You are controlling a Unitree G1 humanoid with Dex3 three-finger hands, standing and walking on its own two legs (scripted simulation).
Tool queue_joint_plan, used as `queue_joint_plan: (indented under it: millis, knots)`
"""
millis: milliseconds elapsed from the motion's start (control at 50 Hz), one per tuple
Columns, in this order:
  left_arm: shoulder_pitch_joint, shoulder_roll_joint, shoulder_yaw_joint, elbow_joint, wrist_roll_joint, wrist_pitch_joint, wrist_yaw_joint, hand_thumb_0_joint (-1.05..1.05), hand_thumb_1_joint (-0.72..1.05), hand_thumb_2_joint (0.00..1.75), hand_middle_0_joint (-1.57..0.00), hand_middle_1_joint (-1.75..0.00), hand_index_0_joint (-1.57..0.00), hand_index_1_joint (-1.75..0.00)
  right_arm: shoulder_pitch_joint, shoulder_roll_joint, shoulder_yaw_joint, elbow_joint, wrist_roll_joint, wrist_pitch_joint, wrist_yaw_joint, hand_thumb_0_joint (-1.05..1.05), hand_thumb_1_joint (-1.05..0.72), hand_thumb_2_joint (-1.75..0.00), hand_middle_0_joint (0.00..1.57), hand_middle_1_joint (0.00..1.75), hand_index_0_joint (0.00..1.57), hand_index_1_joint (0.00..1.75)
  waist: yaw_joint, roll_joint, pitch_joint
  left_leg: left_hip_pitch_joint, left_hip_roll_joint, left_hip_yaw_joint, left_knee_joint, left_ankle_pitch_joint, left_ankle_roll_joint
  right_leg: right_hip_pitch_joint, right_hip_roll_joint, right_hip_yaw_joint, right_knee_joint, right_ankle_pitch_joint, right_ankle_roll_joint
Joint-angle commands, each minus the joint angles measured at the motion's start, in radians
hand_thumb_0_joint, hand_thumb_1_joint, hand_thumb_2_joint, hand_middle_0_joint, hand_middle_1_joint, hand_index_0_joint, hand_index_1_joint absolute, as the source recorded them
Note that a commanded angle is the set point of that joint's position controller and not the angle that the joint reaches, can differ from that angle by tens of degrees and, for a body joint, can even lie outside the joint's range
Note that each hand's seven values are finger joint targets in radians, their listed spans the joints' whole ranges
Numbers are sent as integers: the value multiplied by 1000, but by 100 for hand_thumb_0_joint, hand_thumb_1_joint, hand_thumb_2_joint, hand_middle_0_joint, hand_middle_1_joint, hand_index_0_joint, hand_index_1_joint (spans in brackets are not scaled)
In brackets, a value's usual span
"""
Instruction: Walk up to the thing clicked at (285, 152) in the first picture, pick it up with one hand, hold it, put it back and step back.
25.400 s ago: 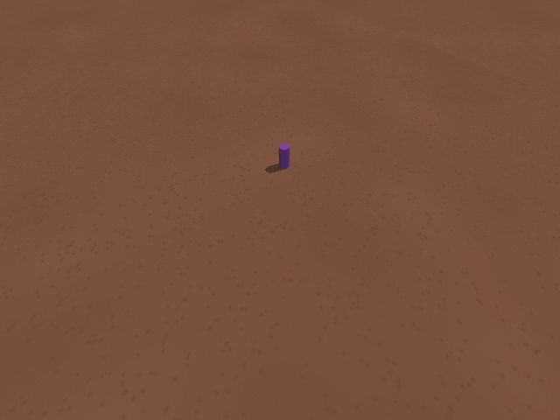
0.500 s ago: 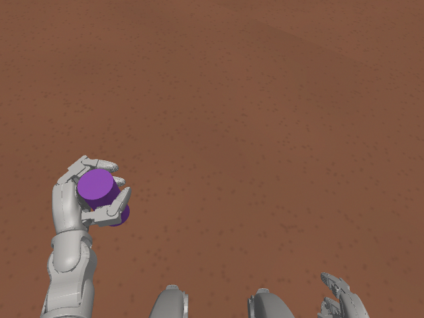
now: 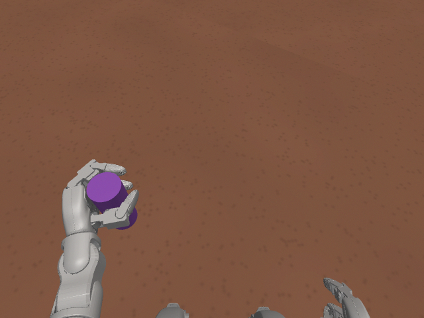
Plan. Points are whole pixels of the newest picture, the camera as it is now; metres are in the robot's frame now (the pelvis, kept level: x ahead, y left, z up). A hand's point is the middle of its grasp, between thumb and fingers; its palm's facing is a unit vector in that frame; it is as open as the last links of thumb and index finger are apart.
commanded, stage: lift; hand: left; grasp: from the side
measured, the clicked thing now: (115, 203) +0.33 +0.20 +0.02
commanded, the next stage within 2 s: hold in 0.06 s
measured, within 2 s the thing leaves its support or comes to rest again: neither
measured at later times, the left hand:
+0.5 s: hand (114, 195) +0.32 +0.18 +0.06, palm faces +0.25 -0.97 +0.00, open 7.4 cm
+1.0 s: hand (116, 191) +0.32 +0.18 +0.07, palm faces +0.24 -0.97 +0.01, open 7.4 cm
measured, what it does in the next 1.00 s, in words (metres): stands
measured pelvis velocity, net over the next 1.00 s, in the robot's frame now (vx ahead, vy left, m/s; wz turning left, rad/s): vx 0.00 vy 0.00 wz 0.00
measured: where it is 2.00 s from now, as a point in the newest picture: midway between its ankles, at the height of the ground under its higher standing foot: outside the picture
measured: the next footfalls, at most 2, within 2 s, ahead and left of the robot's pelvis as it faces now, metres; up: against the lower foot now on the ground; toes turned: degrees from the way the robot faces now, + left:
none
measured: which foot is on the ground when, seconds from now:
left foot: down 0.00-1.00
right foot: down 0.00-1.00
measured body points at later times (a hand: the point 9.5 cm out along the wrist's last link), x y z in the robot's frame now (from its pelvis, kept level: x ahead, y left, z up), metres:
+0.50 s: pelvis +0.00 +0.00 +0.01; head +0.04 +0.01 +0.46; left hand +0.30 +0.23 +0.06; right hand +0.14 -0.24 -0.09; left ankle +0.02 +0.13 -0.68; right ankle +0.00 -0.14 -0.68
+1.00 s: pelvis +0.00 +0.00 +0.02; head +0.04 +0.01 +0.47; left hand +0.31 +0.23 +0.08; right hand +0.15 -0.24 -0.08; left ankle +0.02 +0.13 -0.68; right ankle +0.00 -0.14 -0.68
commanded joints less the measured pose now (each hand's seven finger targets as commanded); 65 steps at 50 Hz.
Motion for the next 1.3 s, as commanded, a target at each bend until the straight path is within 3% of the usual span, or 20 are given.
queue_joint_plan:
  millis: [0,500,540,600,640,720,740,880,940,960,980,1040,1060,1100,1140,1160,1180,1220,1240,1280]
  knots:
    - [-221,121,41,-225,-8,-82,2,0,38,117,-117,-125,-118,-124,-13,-131,-54,-117,-2,-37,-4,0,-89,-90,20,30,20,30,-1,29,-270,199,-28,19,-170,269,16,135,28,-19,-138,302,-34]
    - [-239,109,23,-240,4,-72,20,0,39,112,-120,-126,-121,-125,-42,-130,-52,-113,1,-42,1,0,-91,-90,20,30,20,30,5,23,-237,270,-27,18,-255,220,11,197,32,-25,-204,248,-34]
    - [-235,93,3,-239,2,-69,17,0,42,114,-120,-128,-122,-127,-53,-125,-47,-120,3,-44,1,0,-91,-90,20,30,20,30,2,23,-223,267,-34,32,-251,230,13,211,28,-17,-220,267,-30]
    - [-265,111,16,-269,0,-65,19,0,42,113,-119,-126,-121,-125,-39,-127,-48,-111,3,-45,-1,0,-91,-90,20,30,20,30,2,33,-256,296,-31,31,-251,268,12,225,30,-15,-218,301,-31]
    - [-247,94,-2,-266,2,-61,16,0,40,115,-120,-128,-122,-128,-46,-125,-47,-111,4,-46,1,0,-91,-90,20,30,20,30,3,33,-230,304,-28,25,-258,275,9,215,32,-21,-218,299,-32]
    - [-242,98,13,-260,-2,-55,22,0,38,113,-119,-127,-121,-126,-57,-121,-45,-117,6,-47,1,0,-91,-90,20,30,20,30,11,11,-214,287,-33,32,-268,245,13,235,29,-17,-240,277,-29]
    - [-237,79,-6,-259,1,-53,22,0,39,113,-119,-126,-121,-126,-59,-120,-46,-116,5,-48,2,0,-91,-90,20,30,20,30,6,22,-205,294,-31,27,-275,238,10,221,32,-22,-236,267,-31]
    - [-222,72,-6,-254,-1,-43,19,0,39,114,-117,-126,-119,-126,-34,-125,-51,-102,2,-46,1,0,-90,-90,20,30,20,30,-3,4,-238,327,-26,29,-255,363,13,253,33,-21,-226,389,-27]
    - [-226,92,12,-253,6,-49,22,0,41,115,-119,-127,-120,-126,-46,-123,-51,-107,2,-44,4,0,-90,-90,20,30,20,30,10,-4,-208,293,-31,34,-257,325,15,257,27,-16,-235,360,-26]
    - [-248,106,26,-279,5,-58,24,0,41,115,-118,-127,-119,-126,-40,-122,-52,-106,0,-42,5,0,-90,-90,20,30,20,30,15,14,-258,316,-34,39,-252,341,15,276,24,-10,-239,380,-25]
    - [-249,87,2,-273,6,-58,20,0,42,116,-120,-129,-121,-128,-49,-118,-47,-108,-1,-43,5,0,-90,-90,20,30,20,30,5,20,-230,317,-34,35,-261,329,13,270,25,-14,-236,365,-26]
    - [-227,102,24,-245,8,-58,21,0,41,116,-120,-129,-122,-128,-50,-123,-50,-108,1,-41,6,0,-90,-90,20,30,20,30,12,26,-216,321,-31,31,-271,318,12,257,28,-18,-239,344,-28]
    - [-222,82,6,-239,5,-60,18,0,42,116,-120,-129,-122,-128,-55,-124,-51,-110,2,-43,7,0,-90,-90,20,30,20,30,4,9,-201,308,-29,30,-273,303,12,252,30,-19,-236,330,-30]
    - [-230,98,19,-242,5,-68,14,0,42,115,-119,-127,-121,-127,-67,-123,-51,-112,2,-42,7,0,-90,-90,20,30,20,30,10,22,-197,296,-34,36,-273,269,14,243,26,-15,-248,302,-29]
    - [-218,66,-13,-250,1,-65,9,0,42,115,-119,-128,-121,-127,-58,-125,-52,-116,2,-44,9,0,-90,-90,20,30,20,30,3,20,-220,315,-33,35,-274,277,12,249,28,-16,-246,312,-30]
    - [-227,91,9,-255,-1,-71,9,0,41,115,-118,-127,-120,-126,-65,-125,-51,-115,3,-44,8,0,-91,-90,20,30,20,30,6,12,-206,297,-36,38,-270,264,15,245,26,-13,-254,303,-27]
    - [-212,73,-5,-245,0,-69,7,0,40,115,-118,-127,-120,-127,-65,-127,-52,-117,3,-46,10,0,-90,-90,20,30,20,30,2,1,-190,298,-34,33,-277,243,15,234,28,-17,-253,281,-29]
    - [-237,104,17,-278,-3,-76,9,0,43,115,-119,-128,-121,-127,-53,-126,-52,-108,3,-47,8,0,-91,-90,20,30,20,30,8,29,-235,321,-33,30,-274,281,13,255,28,-17,-244,313,-30]
    - [-236,85,-5,-289,-1,-78,8,0,41,114,-119,-127,-121,-127,-62,-122,-49,-112,2,-50,12,0,-91,-90,20,30,20,30,7,30,-226,321,-31,26,-277,282,10,252,31,-22,-238,307,-31]
    - [-233,100,11,-296,1,-75,18,0,43,115,-118,-127,-119,-126,-45,-128,-54,-110,4,-49,8,0,-90,-90,20,30,20,30,11,43,-271,354,-29,27,-273,331,8,263,31,-22,-231,349,-32]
